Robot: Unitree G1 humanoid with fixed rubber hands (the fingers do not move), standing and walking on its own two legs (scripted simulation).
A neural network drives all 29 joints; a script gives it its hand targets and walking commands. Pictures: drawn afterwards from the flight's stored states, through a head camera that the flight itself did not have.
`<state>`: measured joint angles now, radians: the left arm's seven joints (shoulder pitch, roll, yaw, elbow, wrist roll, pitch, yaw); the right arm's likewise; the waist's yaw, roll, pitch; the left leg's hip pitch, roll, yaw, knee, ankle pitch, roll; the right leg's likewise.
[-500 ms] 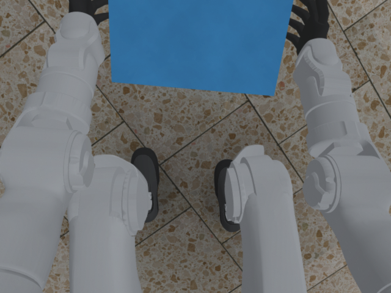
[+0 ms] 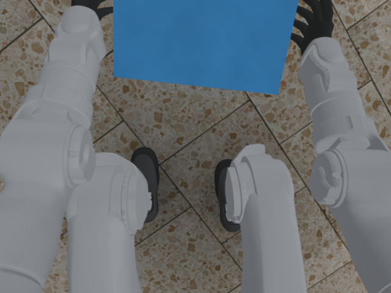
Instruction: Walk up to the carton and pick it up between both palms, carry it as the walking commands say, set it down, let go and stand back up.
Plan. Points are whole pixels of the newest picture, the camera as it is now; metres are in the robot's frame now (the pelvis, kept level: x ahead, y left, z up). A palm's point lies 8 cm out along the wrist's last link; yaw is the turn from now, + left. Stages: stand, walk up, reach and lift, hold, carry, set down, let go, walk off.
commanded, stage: set down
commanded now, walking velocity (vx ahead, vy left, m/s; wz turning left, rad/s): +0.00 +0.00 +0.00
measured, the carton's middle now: (200, 39) +0.52 -0.02 -0.25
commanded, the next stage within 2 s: none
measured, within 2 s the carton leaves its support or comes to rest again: rests again in 0.56 s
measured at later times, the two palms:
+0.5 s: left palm (88, 8) +0.55 +0.17 -0.16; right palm (314, 36) +0.51 -0.21 -0.16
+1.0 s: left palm (90, 22) +0.53 +0.18 -0.18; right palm (307, 42) +0.50 -0.20 -0.17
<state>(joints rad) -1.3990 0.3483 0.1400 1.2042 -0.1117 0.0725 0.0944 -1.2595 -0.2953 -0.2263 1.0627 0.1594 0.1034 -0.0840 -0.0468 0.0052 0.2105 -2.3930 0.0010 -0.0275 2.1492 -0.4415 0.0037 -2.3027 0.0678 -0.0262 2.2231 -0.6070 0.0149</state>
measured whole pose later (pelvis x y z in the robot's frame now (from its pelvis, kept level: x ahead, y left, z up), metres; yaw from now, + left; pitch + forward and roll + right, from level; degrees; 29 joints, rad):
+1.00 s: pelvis +0.01 +0.00 +0.00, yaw +0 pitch +38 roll -1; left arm -1.39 0.39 0.04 1.28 -0.19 -0.04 0.08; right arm -1.28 -0.31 -0.13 1.15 0.24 -0.04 -0.09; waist -0.05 -0.01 0.28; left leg -2.36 0.01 -0.03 2.18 -0.48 -0.01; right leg -2.27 0.07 -0.03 2.25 -0.64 0.01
